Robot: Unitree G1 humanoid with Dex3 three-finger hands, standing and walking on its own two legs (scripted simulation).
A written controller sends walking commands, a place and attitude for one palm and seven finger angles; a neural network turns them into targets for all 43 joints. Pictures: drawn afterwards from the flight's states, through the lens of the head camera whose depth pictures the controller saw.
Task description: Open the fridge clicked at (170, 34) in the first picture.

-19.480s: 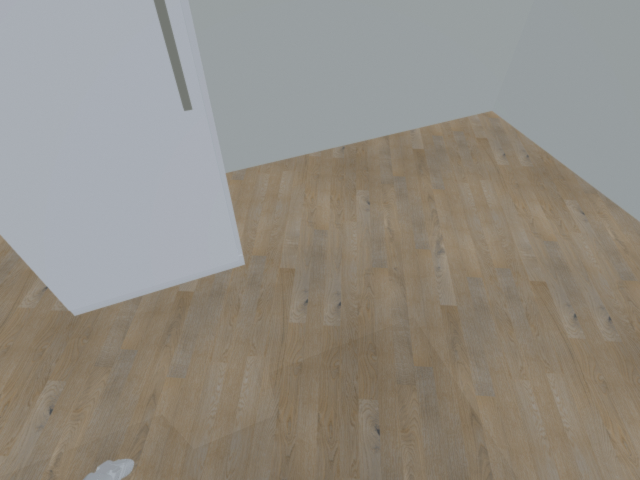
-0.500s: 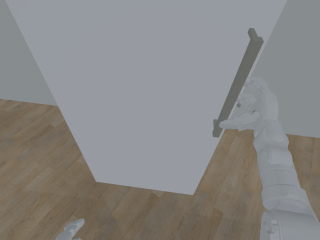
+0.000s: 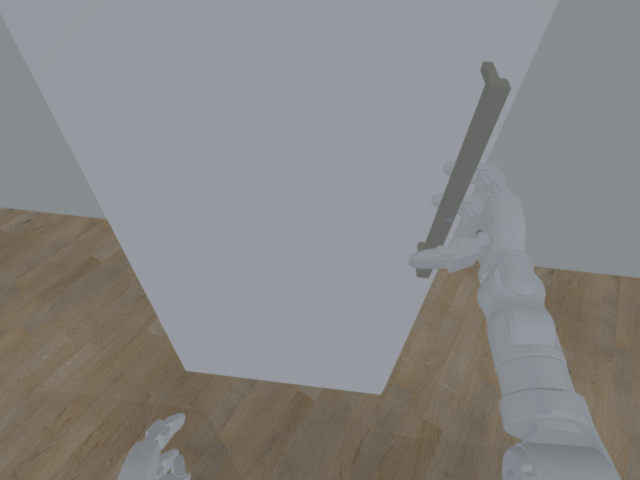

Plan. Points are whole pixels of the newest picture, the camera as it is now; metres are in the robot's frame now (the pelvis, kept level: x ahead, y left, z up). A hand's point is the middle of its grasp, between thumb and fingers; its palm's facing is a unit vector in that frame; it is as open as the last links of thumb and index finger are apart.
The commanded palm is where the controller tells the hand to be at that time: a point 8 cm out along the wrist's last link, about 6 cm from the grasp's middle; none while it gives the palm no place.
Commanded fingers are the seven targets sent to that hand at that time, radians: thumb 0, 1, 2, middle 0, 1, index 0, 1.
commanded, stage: slide the fingers in behind the handle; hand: right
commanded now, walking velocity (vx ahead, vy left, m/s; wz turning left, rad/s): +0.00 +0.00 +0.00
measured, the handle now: (449, 189) +0.46 -0.13 +0.15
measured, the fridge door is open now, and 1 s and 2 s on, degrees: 0 0 0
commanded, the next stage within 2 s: grip the handle and tug to test in 1.14 s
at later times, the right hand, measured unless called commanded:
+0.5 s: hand (435, 221) +0.40 -0.11 +0.14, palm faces +0.05 +1.00 +0.01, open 14.0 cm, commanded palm +0.37 -0.16 +0.14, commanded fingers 0.00 0.50 -0.30 0.30 1.20 0.30 1.20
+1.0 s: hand (438, 222) +0.40 -0.11 +0.14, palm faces +0.05 +1.00 +0.01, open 14.0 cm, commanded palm +0.37 -0.16 +0.14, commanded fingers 0.00 0.50 -0.30 0.30 1.20 0.30 1.20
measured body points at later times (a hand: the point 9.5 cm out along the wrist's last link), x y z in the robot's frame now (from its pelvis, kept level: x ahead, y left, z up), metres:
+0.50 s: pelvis +0.00 +0.01 +0.00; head +0.01 +0.02 +0.45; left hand +0.14 +0.24 -0.10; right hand +0.39 -0.16 +0.14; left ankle +0.01 +0.11 -0.73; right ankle -0.02 -0.10 -0.73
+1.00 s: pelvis +0.00 +0.01 +0.00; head +0.00 +0.02 +0.45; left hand +0.13 +0.24 -0.10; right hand +0.39 -0.17 +0.14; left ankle +0.01 +0.11 -0.73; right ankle -0.02 -0.10 -0.73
